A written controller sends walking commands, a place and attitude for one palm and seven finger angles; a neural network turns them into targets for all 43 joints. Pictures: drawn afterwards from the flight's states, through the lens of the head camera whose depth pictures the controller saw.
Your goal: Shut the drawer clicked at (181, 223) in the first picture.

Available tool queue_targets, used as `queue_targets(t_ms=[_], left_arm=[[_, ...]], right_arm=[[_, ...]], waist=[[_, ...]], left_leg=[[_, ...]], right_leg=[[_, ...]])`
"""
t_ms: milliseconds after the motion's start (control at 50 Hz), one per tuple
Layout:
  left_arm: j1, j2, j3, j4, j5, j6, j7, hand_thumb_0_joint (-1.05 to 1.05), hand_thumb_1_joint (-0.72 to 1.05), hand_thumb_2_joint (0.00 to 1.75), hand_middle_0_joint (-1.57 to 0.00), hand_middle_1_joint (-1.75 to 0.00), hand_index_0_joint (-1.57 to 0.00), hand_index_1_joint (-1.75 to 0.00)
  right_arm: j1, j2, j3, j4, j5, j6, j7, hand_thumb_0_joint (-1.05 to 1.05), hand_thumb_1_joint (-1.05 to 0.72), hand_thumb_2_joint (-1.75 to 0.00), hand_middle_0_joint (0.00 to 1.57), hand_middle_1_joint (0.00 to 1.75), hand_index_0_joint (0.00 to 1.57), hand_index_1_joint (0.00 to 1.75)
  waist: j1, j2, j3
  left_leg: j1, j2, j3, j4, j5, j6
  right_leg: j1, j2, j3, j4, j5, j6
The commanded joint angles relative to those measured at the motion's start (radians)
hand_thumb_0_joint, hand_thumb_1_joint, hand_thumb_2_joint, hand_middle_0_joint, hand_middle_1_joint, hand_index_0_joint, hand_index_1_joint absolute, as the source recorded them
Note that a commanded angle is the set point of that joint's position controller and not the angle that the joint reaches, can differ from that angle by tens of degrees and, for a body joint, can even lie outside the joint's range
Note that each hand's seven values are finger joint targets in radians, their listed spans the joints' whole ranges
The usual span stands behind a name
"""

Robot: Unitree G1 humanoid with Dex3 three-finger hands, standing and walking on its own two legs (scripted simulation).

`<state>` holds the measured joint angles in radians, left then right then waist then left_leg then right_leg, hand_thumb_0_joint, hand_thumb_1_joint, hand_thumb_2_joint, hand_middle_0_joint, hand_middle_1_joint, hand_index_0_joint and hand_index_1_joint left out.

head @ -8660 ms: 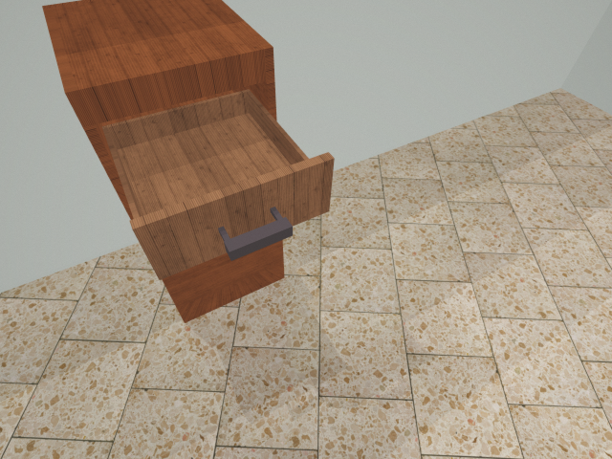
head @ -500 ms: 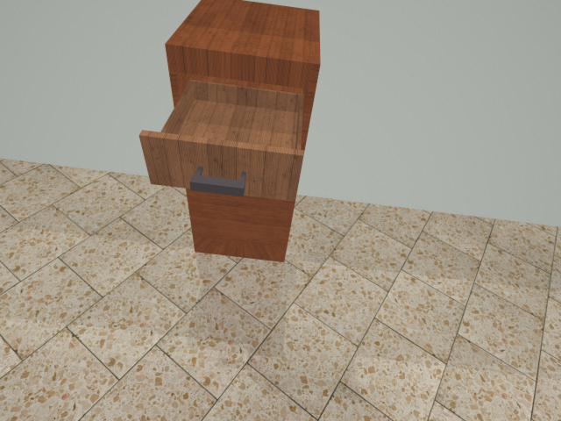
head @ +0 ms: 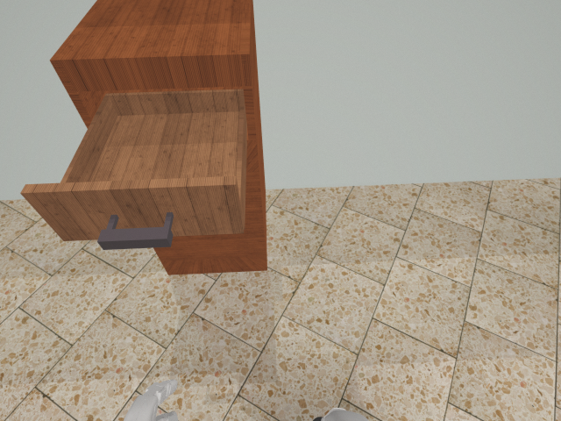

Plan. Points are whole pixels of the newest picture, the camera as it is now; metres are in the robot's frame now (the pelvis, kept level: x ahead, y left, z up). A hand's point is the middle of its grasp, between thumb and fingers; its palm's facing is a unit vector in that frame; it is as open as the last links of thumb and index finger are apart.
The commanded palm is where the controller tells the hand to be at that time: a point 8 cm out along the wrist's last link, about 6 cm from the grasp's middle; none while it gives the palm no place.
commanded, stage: take the last steps up to it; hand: left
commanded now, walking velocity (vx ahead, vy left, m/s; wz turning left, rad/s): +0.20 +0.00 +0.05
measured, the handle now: (139, 228) +0.43 +0.25 +0.00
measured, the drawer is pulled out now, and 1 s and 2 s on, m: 0.29 0.29 0.29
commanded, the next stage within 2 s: come to a stop and stand still in 0.14 s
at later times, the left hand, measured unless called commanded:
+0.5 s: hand out of the picture +0.08 +0.16 -0.17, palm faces +0.13 -0.98 -0.17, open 7.3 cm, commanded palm none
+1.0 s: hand out of the picture +0.05 +0.11 -0.13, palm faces +0.07 -0.97 -0.23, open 7.4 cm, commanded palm none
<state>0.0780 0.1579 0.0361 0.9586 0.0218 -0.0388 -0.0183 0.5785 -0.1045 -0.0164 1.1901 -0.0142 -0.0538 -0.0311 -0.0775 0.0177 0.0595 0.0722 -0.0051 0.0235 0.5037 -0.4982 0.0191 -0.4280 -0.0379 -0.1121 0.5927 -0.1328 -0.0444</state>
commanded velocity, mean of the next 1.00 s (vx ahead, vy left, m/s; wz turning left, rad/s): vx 0.01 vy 0.04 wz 0.01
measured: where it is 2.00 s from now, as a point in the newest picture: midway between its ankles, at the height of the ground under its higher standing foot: outside the picture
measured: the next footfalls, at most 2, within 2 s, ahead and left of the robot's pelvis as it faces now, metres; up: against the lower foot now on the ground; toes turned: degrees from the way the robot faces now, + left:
left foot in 0.42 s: +0.21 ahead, +0.12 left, +0.00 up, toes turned +5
right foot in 0.78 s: +0.08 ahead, -0.15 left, +0.00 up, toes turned -3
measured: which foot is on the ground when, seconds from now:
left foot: down 0.00-0.00, up 0.02-0.40, down 0.42-0.78, up 0.80-1.00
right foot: down 0.00-0.48, up 0.50-0.76, down 0.78-1.00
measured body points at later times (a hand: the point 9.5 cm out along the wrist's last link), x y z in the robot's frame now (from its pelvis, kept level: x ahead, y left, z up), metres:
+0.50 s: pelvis +0.11 +0.00 +0.01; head +0.12 +0.01 +0.46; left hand +0.08 +0.21 -0.15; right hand +0.23 -0.21 -0.13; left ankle +0.17 +0.11 -0.72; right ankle +0.10 -0.10 -0.72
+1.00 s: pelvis +0.06 -0.06 +0.03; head +0.07 -0.10 +0.48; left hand +0.05 +0.16 -0.11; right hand +0.07 -0.31 -0.14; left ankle +0.04 +0.09 -0.66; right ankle +0.04 -0.14 -0.72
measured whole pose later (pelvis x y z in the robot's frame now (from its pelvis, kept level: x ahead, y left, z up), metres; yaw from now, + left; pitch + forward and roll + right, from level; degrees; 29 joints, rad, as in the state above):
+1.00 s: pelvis +0.06 -0.06 +0.03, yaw +0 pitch +1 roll +3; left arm 0.35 0.12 0.02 1.05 0.03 -0.01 0.02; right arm 0.29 -0.22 -0.07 1.08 -0.02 0.04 0.00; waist 0.01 0.02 -0.01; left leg -0.38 0.02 0.02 0.86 -0.28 -0.03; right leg -0.16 -0.02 -0.06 0.39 -0.24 -0.05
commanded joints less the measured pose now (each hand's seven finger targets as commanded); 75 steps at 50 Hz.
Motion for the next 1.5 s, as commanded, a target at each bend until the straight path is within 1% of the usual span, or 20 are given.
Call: queue_targets(t_ms=[0, 60, 140, 200, 340, 440, 480, 580, 700, 720, 740, 760, 780, 860, 1080, 1180, 1260, 1300, 1340, 1480], left_arm=[[0.439, 0.257, 0.065, 0.088, -0.020, -0.023, 0.034, 0.00, 0.90, 0.90, -0.20, -0.30, -0.20, -0.30], [0.213, 0.132, 0.035, 0.043, -0.016, -0.023, 0.039, 0.00, 0.90, 0.90, -0.20, -0.30, -0.20, -0.30], [0.172, 0.067, 0.012, 0.042, -0.006, -0.034, 0.040, 0.00, 0.90, 0.90, -0.20, -0.30, -0.20, -0.30], [0.204, 0.068, 0.017, 0.049, -0.004, -0.035, 0.036, 0.00, 0.90, 0.90, -0.20, -0.30, -0.20, -0.30], [0.255, 0.118, 0.013, 0.089, -0.006, -0.006, 0.055, 0.00, 0.90, 0.90, -0.20, -0.30, -0.20, -0.30], [0.331, 0.058, -0.005, 0.073, -0.008, 0.036, 0.075, 0.00, 0.90, 0.90, -0.20, -0.30, -0.20, -0.30], [0.316, 0.084, 0.004, 0.076, -0.015, 0.055, 0.071, 0.00, 0.90, 0.90, -0.20, -0.30, -0.20, -0.30], [0.331, 0.071, 0.023, 0.054, -0.007, 0.077, 0.062, 0.00, 0.90, 0.90, -0.20, -0.30, -0.20, -0.30], [0.385, 0.036, 0.015, 0.061, -0.002, 0.064, 0.048, 0.00, 0.90, 0.90, -0.20, -0.30, -0.20, -0.30], [0.432, 0.050, 0.016, 0.085, 0.001, 0.057, 0.047, 0.00, 0.90, 0.90, -0.20, -0.30, -0.20, -0.30], [0.442, 0.096, 0.018, 0.087, 0.012, 0.050, 0.049, 0.00, 0.90, 0.90, -0.20, -0.30, -0.20, -0.30], [0.377, 0.168, 0.024, 0.061, 0.014, 0.049, 0.049, 0.00, 0.90, 0.90, -0.20, -0.30, -0.20, -0.30], [0.280, 0.193, 0.024, 0.016, 0.010, 0.053, 0.053, 0.00, 0.90, 0.90, -0.20, -0.30, -0.20, -0.30], [0.201, 0.145, 0.023, 0.017, 0.001, 0.017, 0.049, 0.00, 0.90, 0.90, -0.20, -0.30, -0.20, -0.30], [0.389, 0.139, 0.035, 0.102, 0.003, 0.008, 0.064, 0.00, 0.90, 0.90, -0.20, -0.30, -0.20, -0.30], [0.277, 0.134, 0.028, 0.111, -0.003, 0.021, 0.060, 0.00, 0.90, 0.90, -0.20, -0.30, -0.20, -0.30], [0.297, 0.042, 0.003, 0.122, -0.010, 0.035, 0.058, 0.00, 0.90, 0.90, -0.20, -0.30, -0.20, -0.30], [0.293, 0.037, -0.001, 0.134, -0.006, 0.033, 0.054, 0.00, 0.90, 0.90, -0.20, -0.30, -0.20, -0.30], [0.273, 0.050, -0.003, 0.150, -0.008, 0.044, 0.055, 0.00, 0.90, 0.90, -0.20, -0.30, -0.20, -0.30], [0.278, 0.069, -0.013, 0.167, -0.009, 0.040, 0.054, 0.00, 0.90, 0.90, -0.20, -0.30, -0.20, -0.30]], right_arm=[[-0.005, -0.132, -0.033, -0.088, 0.020, -0.019, -0.007, 0.00, -0.90, -0.90, 0.20, 0.30, 0.20, 0.30], [-0.113, -0.072, -0.033, -0.112, 0.002, 0.012, 0.006, 0.00, -0.90, -0.90, 0.20, 0.30, 0.20, 0.30], [-0.061, -0.032, -0.031, -0.101, -0.009, 0.047, 0.017, 0.00, -0.90, -0.90, 0.20, 0.30, 0.20, 0.30], [-0.148, -0.040, -0.032, -0.137, -0.011, 0.051, 0.025, 0.00, -0.90, -0.90, 0.20, 0.30, 0.20, 0.30], [-0.302, -0.077, -0.013, -0.166, 0.007, 0.042, 0.008, 0.00, -0.90, -0.90, 0.20, 0.30, 0.20, 0.30], [-0.294, -0.211, -0.045, -0.180, 0.004, 0.050, -0.009, 0.00, -0.90, -0.90, 0.20, 0.30, 0.20, 0.30], [-0.336, -0.206, -0.039, -0.185, 0.004, 0.057, -0.022, 0.00, -0.90, -0.90, 0.20, 0.30, 0.20, 0.30], [-0.435, -0.224, -0.056, -0.235, -0.005, 0.072, -0.021, 0.00, -0.90, -0.90, 0.20, 0.30, 0.20, 0.30], [-0.445, -0.211, -0.068, -0.228, -0.009, 0.079, 0.002, 0.00, -0.90, -0.90, 0.20, 0.30, 0.20, 0.30], [-0.452, -0.193, -0.065, -0.227, -0.005, 0.084, 0.007, 0.00, -0.90, -0.90, 0.20, 0.30, 0.20, 0.30], [-0.444, -0.135, -0.057, -0.232, 0.005, 0.093, 0.010, 0.00, -0.90, -0.90, 0.20, 0.30, 0.20, 0.30], [-0.471, -0.087, -0.046, -0.257, 0.006, 0.102, 0.021, 0.00, -0.90, -0.90, 0.20, 0.30, 0.20, 0.30], [-0.496, -0.124, -0.056, -0.263, -0.001, 0.106, 0.029, 0.00, -0.90, -0.90, 0.20, 0.30, 0.20, 0.30], [-0.352, -0.129, -0.054, -0.177, -0.011, 0.088, 0.039, 0.00, -0.90, -0.90, 0.20, 0.30, 0.20, 0.30], [-0.357, -0.133, -0.032, -0.184, 0.003, 0.067, 0.013, 0.00, -0.90, -0.90, 0.20, 0.30, 0.20, 0.30], [-0.267, -0.104, -0.022, -0.137, 0.011, 0.062, 0.006, 0.00, -0.90, -0.90, 0.20, 0.30, 0.20, 0.30], [-0.264, -0.180, -0.026, -0.116, 0.005, 0.039, -0.007, 0.00, -0.90, -0.90, 0.20, 0.30, 0.20, 0.30], [-0.299, -0.160, -0.018, -0.119, 0.004, 0.044, -0.012, 0.00, -0.90, -0.90, 0.20, 0.30, 0.20, 0.30], [-0.289, -0.147, -0.011, -0.100, 0.008, 0.037, -0.015, 0.00, -0.90, -0.90, 0.20, 0.30, 0.20, 0.30], [-0.290, -0.150, -0.003, -0.097, 0.009, 0.027, -0.018, 0.00, -0.90, -0.90, 0.20, 0.30, 0.20, 0.30]], waist=[[0.183, -0.119, -0.265], [0.094, -0.051, 0.030], [0.022, -0.116, 0.020], [0.043, -0.131, 0.016], [0.082, -0.130, -0.080], [0.082, 0.083, -0.063], [0.083, 0.212, -0.066], [0.094, 0.110, -0.136], [0.108, 0.120, -0.148], [0.128, 0.032, -0.123], [0.126, -0.127, -0.074], [0.119, -0.317, 0.027], [0.115, -0.249, 0.098], [0.063, -0.142, 0.118], [0.151, -0.163, -0.077], [0.087, -0.205, -0.071], [0.097, 0.051, -0.040], [0.102, -0.035, 0.043], [0.092, 0.090, 0.040], [0.095, 0.035, -0.015]], left_leg=[[-0.573, 0.016, -0.057, 0.827, -0.076, 0.014], [-0.575, 0.116, -0.066, 0.806, 0.110, 0.011], [-0.470, 0.120, -0.013, 0.611, 0.197, -0.024], [-0.485, 0.116, 0.015, 0.464, 0.247, -0.040], [-0.346, 0.053, 0.027, 0.046, 0.337, -0.065], [-0.097, 0.300, -0.111, -0.042, 1.174, 0.082], [-0.205, 0.347, -0.194, -0.153, 1.115, 0.158], [-0.228, 0.339, -0.173, -0.146, 0.821, 0.189], [-0.395, 0.242, -0.135, -0.200, 0.178, 0.095], [-0.467, 0.182, -0.105, -0.162, 0.052, 0.050], [-0.542, 0.088, -0.047, -0.023, -0.009, -0.010], [-0.553, 0.020, 0.016, 0.129, 0.035, -0.056], [-0.488, 0.043, -0.019, 0.274, 0.051, -0.050], [-0.531, 0.054, -0.022, 0.395, 0.208, -0.037], [-0.560, 0.047, -0.014, 0.221, 0.088, -0.069], [-0.260, 0.019, 0.024, -0.045, 0.263, -0.053], [-0.165, 0.197, -0.123, -0.145, 0.468, 0.027], [-0.244, 0.156, -0.074, -0.124, 0.423, 0.013], [-0.257, 0.162, -0.103, -0.196, 0.441, 0.016], [-0.195, 0.141, -0.069, -0.175, 0.590, 0.006]], right_leg=[[0.645, -0.439, 0.543, -0.219, 0.402, -0.235], [0.188, -0.339, 0.361, -0.351, 0.089, -0.157], [0.039, -0.230, 0.130, -0.406, 0.103, -0.100], [0.071, -0.210, 0.133, -0.423, 0.063, -0.112], [0.286, -0.194, 0.108, -0.191, 0.584, -0.085], [0.094, -0.030, 0.055, -0.006, -0.124, 0.042], [0.116, -0.009, 0.062, 0.199, -0.420, 0.063], [0.053, -0.001, 0.115, 0.406, -0.415, 0.066], [0.263, 0.010, 0.025, 0.024, -0.264, 0.058], [0.330, 0.012, 0.029, -0.122, -0.207, 0.055], [0.295, -0.100, 0.220, -0.316, -0.388, 0.020], [0.102, -0.272, 0.452, -0.501, -0.679, -0.045], [-0.086, -0.340, 0.507, -0.582, -0.761, -0.094], [0.048, -0.229, 0.333, -0.480, -0.408, -0.052], [0.503, -0.295, 0.300, -0.269, 0.407, -0.138], [0.276, -0.207, 0.213, -0.243, 0.221, -0.070], [0.134, -0.053, 0.107, -0.178, -0.121, 0.035], [0.144, -0.049, 0.130, -0.219, -0.039, 0.034], [0.191, -0.056, 0.097, -0.196, -0.054, 0.052], [0.253, -0.073, 0.098, -0.211, 0.035, 0.059]])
